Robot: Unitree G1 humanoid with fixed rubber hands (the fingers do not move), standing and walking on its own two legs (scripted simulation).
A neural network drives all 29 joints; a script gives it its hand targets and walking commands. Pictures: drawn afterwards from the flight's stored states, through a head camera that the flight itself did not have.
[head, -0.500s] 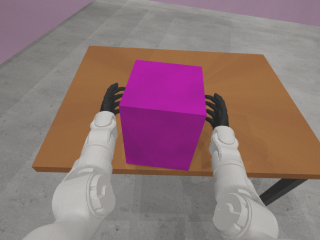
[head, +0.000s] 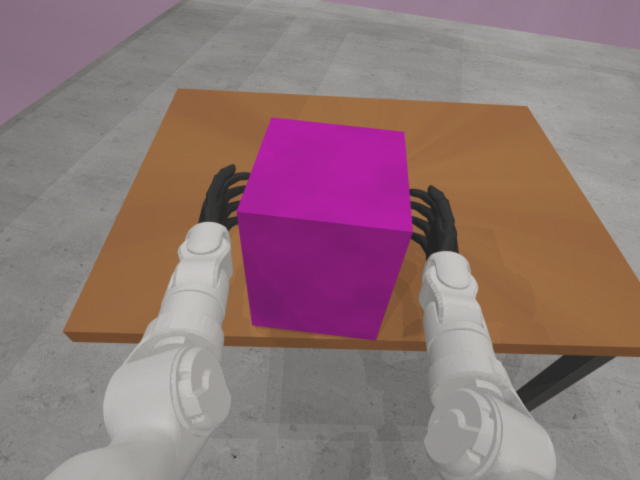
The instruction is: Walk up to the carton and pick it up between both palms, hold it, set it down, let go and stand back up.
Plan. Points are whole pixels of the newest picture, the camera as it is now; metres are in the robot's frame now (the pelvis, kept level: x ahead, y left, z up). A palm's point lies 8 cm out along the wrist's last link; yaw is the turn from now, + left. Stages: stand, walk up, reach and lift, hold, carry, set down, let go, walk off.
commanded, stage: set down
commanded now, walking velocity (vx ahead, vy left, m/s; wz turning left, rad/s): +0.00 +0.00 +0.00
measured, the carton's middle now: (325, 232) +0.48 -0.01 +0.02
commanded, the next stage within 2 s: none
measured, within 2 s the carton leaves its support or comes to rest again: neither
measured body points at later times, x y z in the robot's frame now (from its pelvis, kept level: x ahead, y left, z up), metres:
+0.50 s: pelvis +0.00 +0.00 +0.00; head +0.05 +0.02 +0.45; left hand +0.46 +0.15 +0.08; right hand +0.42 -0.15 +0.07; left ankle -0.03 +0.12 -0.75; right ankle -0.03 -0.13 -0.75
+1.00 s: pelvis -0.01 +0.00 -0.01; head +0.04 +0.02 +0.44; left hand +0.47 +0.14 +0.11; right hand +0.45 -0.17 +0.12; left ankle -0.03 +0.12 -0.75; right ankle -0.03 -0.13 -0.75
